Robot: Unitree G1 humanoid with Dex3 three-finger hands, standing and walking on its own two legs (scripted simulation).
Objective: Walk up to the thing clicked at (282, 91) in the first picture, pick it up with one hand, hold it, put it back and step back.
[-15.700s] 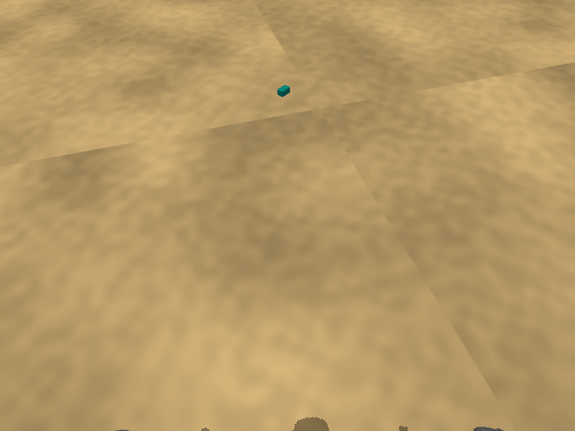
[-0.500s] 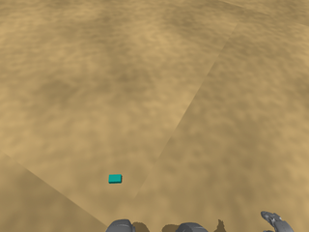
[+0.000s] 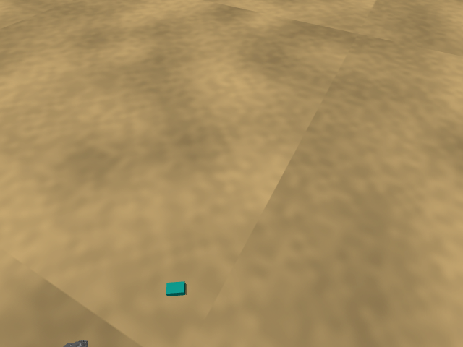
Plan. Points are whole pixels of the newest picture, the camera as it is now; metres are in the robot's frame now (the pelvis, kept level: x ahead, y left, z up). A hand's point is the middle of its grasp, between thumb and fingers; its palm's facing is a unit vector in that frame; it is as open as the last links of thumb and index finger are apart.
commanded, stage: walk up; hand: left
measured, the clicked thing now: (176, 288) +0.43 +0.24 -0.75
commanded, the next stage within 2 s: stand in 1.14 s
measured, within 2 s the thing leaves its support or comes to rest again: neither
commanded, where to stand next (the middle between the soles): +0.06 -0.01 m, yaw +2 degrees
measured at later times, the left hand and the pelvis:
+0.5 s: hand out of the picture +0.11 +0.24 -0.14, palm faces +0.02 -0.94 -0.34, open 7.4 cm; pelvis +0.02 -0.01 +0.01, yaw +1 degrees
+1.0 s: hand out of the picture +0.09 +0.25 -0.14, palm faces +0.02 -0.95 -0.33, open 7.4 cm; pelvis +0.01 +0.00 +0.01, yaw +0 degrees
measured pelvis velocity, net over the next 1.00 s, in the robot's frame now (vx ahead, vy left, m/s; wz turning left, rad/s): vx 0.01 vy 0.00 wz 0.01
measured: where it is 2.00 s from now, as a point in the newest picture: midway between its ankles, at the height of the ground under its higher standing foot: outside the picture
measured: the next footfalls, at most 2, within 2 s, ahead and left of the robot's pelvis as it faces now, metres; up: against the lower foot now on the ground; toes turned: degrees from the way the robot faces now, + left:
none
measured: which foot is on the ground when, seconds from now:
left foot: down 0.00-1.00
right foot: down 0.00-1.00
